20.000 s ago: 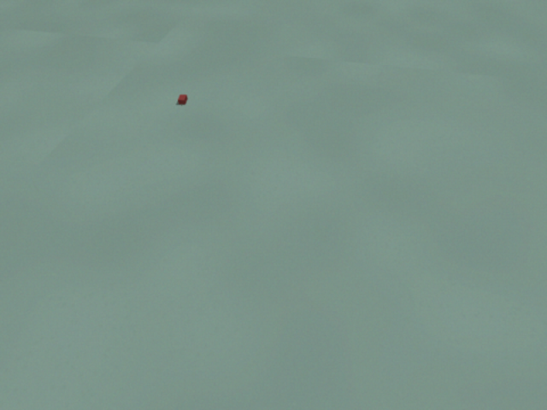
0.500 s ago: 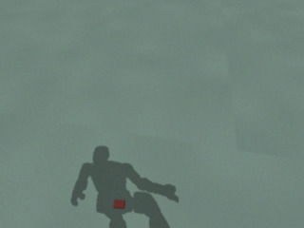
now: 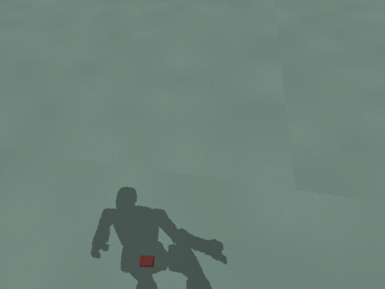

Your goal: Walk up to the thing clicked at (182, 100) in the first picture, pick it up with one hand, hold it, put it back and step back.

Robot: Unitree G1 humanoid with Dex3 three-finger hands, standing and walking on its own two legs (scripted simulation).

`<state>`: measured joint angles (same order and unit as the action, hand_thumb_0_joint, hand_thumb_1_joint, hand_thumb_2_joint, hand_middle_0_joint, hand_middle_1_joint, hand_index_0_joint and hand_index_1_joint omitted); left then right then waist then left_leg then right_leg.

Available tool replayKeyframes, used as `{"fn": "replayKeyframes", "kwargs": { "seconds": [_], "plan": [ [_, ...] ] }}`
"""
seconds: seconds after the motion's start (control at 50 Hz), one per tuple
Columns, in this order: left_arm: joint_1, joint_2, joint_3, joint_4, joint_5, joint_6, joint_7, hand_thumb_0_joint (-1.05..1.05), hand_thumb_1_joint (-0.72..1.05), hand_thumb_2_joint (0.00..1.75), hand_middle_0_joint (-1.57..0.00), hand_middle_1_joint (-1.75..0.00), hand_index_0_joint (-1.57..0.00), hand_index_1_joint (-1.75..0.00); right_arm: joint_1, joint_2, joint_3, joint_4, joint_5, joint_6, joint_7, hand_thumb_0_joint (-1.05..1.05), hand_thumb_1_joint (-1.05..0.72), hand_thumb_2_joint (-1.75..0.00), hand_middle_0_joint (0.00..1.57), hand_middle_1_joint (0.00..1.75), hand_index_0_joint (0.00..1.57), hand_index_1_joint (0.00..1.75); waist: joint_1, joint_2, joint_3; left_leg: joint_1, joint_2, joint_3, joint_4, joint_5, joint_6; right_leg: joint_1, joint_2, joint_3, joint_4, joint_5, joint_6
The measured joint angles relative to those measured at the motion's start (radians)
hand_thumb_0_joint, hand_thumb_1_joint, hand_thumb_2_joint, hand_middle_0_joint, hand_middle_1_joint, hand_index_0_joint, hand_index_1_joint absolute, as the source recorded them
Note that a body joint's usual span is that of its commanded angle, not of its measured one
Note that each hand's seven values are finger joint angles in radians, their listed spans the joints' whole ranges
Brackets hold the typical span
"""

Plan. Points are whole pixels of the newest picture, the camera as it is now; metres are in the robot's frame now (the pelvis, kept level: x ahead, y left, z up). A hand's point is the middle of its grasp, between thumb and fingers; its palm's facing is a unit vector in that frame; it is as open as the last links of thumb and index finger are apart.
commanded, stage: stand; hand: left
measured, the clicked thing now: (147, 261) +0.38 +0.26 -0.77
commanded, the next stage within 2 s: walk up in 0.38 s
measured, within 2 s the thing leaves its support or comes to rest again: neither
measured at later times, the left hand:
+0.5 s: hand out of the picture +0.08 +0.26 -0.16, palm faces +0.01 -0.93 -0.36, open 7.4 cm
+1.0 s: hand out of the picture +0.00 +0.32 -0.18, palm faces -0.08 -0.93 -0.37, open 7.4 cm
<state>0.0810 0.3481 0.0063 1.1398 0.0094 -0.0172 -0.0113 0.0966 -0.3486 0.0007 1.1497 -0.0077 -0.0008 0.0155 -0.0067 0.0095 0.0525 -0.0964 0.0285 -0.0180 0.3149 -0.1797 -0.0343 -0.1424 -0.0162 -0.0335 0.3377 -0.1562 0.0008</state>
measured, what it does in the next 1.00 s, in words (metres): walks backwards: left foot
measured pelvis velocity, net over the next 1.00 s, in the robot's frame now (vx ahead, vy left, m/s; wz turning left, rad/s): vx -0.12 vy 0.05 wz -0.05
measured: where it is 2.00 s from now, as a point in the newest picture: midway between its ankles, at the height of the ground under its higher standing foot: outside the picture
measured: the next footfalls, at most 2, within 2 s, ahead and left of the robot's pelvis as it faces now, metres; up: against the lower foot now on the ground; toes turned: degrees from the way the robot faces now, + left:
left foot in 0.68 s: -0.03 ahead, +0.14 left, +0.00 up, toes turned +0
right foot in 1.10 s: -0.13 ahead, -0.08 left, +0.00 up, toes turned -2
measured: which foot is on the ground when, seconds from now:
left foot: down 0.00-0.48, up 0.50-0.66, down 0.68-1.00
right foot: down 0.00-0.68, up 0.70-1.00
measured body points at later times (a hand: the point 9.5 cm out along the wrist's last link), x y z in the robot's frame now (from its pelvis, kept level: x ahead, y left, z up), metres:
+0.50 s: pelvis -0.02 +0.00 -0.01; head +0.02 -0.01 +0.44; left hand +0.08 +0.31 -0.13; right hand +0.07 -0.31 -0.14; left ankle -0.01 +0.14 -0.74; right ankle +0.02 -0.12 -0.75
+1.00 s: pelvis -0.12 +0.05 -0.02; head -0.03 +0.07 +0.42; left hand +0.00 +0.36 -0.16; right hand -0.03 -0.26 -0.13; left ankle -0.07 +0.14 -0.75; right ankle -0.16 -0.09 -0.70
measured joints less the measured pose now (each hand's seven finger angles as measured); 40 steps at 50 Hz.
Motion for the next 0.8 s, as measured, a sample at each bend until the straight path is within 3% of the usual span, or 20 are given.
{"fn": "replayKeyframes", "kwargs": {
  "seconds": [0.38,0.42,0.5,0.56,0.6,0.64,0.68,0.7,0.76,0.8],
  "plan": [
    [0.01,0.003,0.0,-0.004,0.0,0.003,0.0,0.0,0.9,0.9,-0.2,-0.3,-0.2,-0.3,0.011,-0.002,0.004,-0.012,-0.001,0.001,-0.002,0.01,-0.91,-0.89,0.2,0.3,0.21,0.3,0.002,0.003,-0.002,0.005,0.013,-0.002,-0.002,-0.002,-0.01,0.005,0.013,-0.002,-0.005,0.0,-0.01],
    [0.003,0.002,0.015,-0.018,-0.007,0.01,0.0,0.0,0.9,0.9,-0.2,-0.3,-0.21,-0.3,0.002,-0.008,0.002,-0.02,0.005,0.009,-0.001,0.01,-0.91,-0.89,0.2,0.3,0.21,0.3,0.003,0.005,0.01,-0.024,0.014,-0.004,0.036,-0.015,-0.008,-0.017,0.014,-0.004,0.02,-0.006,-0.011],
    [-0.028,0.007,0.041,-0.072,-0.012,0.028,0.007,0.0,0.9,0.9,-0.2,-0.3,-0.21,-0.3,-0.03,-0.031,-0.011,-0.063,0.019,0.029,-0.006,0.0,-0.91,-0.89,0.2,0.3,0.21,0.3,0.005,0.012,0.078,-0.131,0.008,-0.01,0.207,-0.057,0.021,-0.081,0.012,-0.005,0.095,-0.019,-0.016],
    [-0.048,0.014,0.049,-0.116,0.003,0.046,0.013,0.0,0.9,0.9,-0.2,-0.3,-0.21,-0.3,-0.033,-0.049,-0.027,-0.103,0.015,0.048,-0.007,0.0,-0.91,-0.89,0.2,0.3,0.21,0.3,0.008,-0.001,0.109,-0.218,-0.037,-0.018,0.439,-0.242,0.051,-0.138,-0.009,0.007,0.157,-0.03,-0.012],
    [-0.058,0.022,0.05,-0.144,0.012,0.054,0.017,0.0,0.9,0.9,-0.2,-0.3,-0.21,-0.3,-0.024,-0.057,-0.034,-0.127,0.016,0.054,-0.007,0.0,-0.91,-0.89,0.2,0.3,0.21,0.3,0.004,-0.011,0.12,-0.238,-0.05,-0.013,0.512,-0.291,0.061,-0.176,-0.022,0.01,0.192,-0.034,-0.004],
    [-0.07,0.032,0.049,-0.172,0.016,0.061,0.021,0.0,0.9,0.9,-0.2,-0.3,-0.21,-0.3,-0.008,-0.061,-0.039,-0.143,0.012,0.054,-0.008,0.0,-0.91,-0.89,0.2,0.3,0.21,0.3,-0.002,-0.021,0.126,-0.221,-0.047,-0.006,0.477,-0.277,0.063,-0.217,-0.034,0.012,0.234,-0.041,0.01],
    [-0.084,0.044,0.048,-0.199,0.01,0.071,0.022,0.0,0.9,0.9,-0.2,-0.3,-0.21,-0.3,0.012,-0.063,-0.045,-0.15,-0.001,0.045,-0.01,0.0,-0.91,-0.89,0.2,0.3,0.21,0.3,-0.012,-0.032,0.131,-0.174,-0.041,0.001,0.344,-0.185,0.056,-0.263,-0.048,0.011,0.298,-0.06,0.026],
    [-0.097,0.053,0.051,-0.209,0.004,0.078,0.024,0.0,0.9,0.9,-0.2,-0.3,-0.21,-0.3,0.016,-0.052,-0.05,-0.149,-0.013,0.043,-0.013,0.0,-0.91,-0.89,0.2,0.3,0.21,0.3,-0.007,-0.057,0.148,-0.175,-0.057,0.013,0.347,-0.186,0.057,-0.284,-0.051,0.041,0.345,-0.09,0.014],
    [-0.102,0.055,0.058,-0.223,0.002,0.092,0.039,0.0,0.9,0.9,-0.2,-0.3,-0.2,-0.3,0.033,-0.027,-0.046,-0.155,-0.025,0.049,-0.008,0.0,-0.91,-0.89,0.2,0.3,0.21,0.3,-0.013,-0.064,0.171,-0.187,-0.053,0.01,0.349,-0.175,0.071,-0.334,0.063,0.163,0.589,-0.341,-0.012],
    [-0.085,0.057,0.058,-0.228,-0.004,0.096,0.042,0.0,0.9,0.9,-0.2,-0.3,-0.2,-0.3,0.043,-0.009,-0.042,-0.163,-0.029,0.051,-0.014,0.0,-0.91,-0.89,0.2,0.3,0.21,0.3,-0.015,-0.066,0.166,-0.182,-0.047,0.012,0.306,-0.142,0.075,-0.352,0.118,0.192,0.734,-0.361,-0.016]
  ]
}}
